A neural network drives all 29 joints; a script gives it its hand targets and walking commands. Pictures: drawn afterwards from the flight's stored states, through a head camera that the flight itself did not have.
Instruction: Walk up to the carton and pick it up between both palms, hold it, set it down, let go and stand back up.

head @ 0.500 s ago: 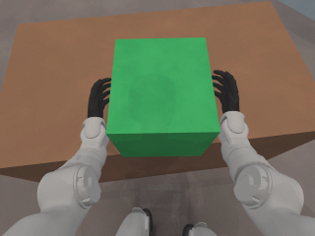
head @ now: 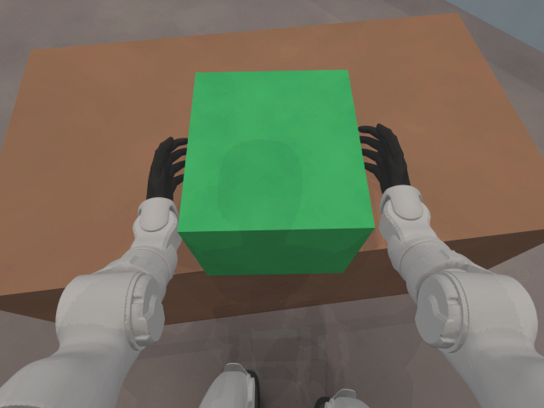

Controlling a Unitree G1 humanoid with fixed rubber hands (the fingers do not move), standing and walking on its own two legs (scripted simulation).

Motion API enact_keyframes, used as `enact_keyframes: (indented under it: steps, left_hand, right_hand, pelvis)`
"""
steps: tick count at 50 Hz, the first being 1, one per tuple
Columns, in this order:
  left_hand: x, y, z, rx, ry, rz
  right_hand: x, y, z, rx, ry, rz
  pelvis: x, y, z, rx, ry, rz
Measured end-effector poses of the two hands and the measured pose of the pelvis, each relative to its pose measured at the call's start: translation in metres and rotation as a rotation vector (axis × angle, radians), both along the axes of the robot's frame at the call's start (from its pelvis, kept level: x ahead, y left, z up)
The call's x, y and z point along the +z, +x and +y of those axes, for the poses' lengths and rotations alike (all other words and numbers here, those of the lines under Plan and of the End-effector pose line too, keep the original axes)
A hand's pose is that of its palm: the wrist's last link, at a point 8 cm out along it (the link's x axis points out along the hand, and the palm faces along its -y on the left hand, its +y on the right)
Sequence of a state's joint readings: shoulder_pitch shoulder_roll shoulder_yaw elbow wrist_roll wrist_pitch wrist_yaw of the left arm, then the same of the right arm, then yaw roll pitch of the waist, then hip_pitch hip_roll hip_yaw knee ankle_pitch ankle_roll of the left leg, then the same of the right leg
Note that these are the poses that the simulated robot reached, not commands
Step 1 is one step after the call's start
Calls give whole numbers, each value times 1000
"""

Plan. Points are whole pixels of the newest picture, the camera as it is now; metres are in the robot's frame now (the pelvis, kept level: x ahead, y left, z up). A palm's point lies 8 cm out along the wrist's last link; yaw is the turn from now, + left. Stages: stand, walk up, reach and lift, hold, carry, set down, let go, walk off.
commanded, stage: set down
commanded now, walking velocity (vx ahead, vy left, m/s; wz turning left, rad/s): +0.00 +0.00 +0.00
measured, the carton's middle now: (273, 178) +0.48 +0.08 -0.05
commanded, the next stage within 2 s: none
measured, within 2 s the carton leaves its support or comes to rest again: neither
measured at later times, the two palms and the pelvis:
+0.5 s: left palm (128, 191) +0.41 +0.29 -0.01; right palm (407, 174) +0.48 -0.13 +0.00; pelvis -0.01 +0.00 -0.03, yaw +0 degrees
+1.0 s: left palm (93, 147) +0.41 +0.30 +0.10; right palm (448, 121) +0.49 -0.14 +0.11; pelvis -0.01 -0.01 +0.01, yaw +1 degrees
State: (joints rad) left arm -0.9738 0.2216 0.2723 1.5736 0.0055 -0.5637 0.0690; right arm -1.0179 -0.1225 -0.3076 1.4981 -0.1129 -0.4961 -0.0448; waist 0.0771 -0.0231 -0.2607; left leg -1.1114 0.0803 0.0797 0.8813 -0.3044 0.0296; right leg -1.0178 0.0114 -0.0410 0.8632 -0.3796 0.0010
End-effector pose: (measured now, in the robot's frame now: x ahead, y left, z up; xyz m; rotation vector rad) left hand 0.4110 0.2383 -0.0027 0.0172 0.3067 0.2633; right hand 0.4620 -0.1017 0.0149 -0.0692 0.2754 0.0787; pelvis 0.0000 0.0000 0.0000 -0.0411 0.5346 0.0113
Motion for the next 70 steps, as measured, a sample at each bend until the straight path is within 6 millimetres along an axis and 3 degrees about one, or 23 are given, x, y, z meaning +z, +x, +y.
enact_keyframes:
  steps: [6,17,26,31,41,49,63,70]
  left_hand:
    - [-2,0,10,24,2,24]
    - [-6,-9,56,52,88,15]
    - [-1,-3,52,12,73,-28]
    - [17,1,48,8,53,-52]
    - [70,2,54,11,67,-60]
    - [97,1,60,36,78,-57]
    - [136,6,61,42,55,-63]
    - [147,-1,64,41,54,-62]
  right_hand:
    - [-1,6,-3,-7,-21,7]
    - [-11,20,-25,-37,-20,1]
    - [-12,19,-29,-36,3,-19]
    - [7,21,-27,-29,18,-42]
    - [66,26,-35,-53,16,-46]
    - [97,27,-39,-49,20,-27]
    - [138,36,-36,-42,21,-34]
    - [145,34,-33,-30,7,-37]
  pelvis:
    - [-13,1,0,3,-4,17]
    - [-26,-8,-2,19,-12,56]
    - [-26,-13,-2,19,-23,68]
    - [-21,-14,-1,11,-21,53]
    - [-3,-14,-2,4,-16,-17]
    - [10,-15,-8,21,-10,-45]
    - [31,-5,-18,31,5,-109]
    - [42,3,-21,32,10,-159]
